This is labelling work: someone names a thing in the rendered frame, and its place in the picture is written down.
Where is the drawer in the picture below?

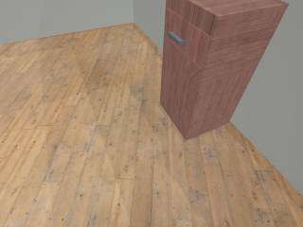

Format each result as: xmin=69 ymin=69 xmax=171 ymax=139
xmin=166 ymin=8 xmax=210 ymax=68

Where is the cabinet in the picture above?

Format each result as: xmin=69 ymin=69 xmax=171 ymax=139
xmin=160 ymin=0 xmax=289 ymax=140

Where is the handle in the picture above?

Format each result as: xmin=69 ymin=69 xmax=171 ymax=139
xmin=168 ymin=31 xmax=189 ymax=46

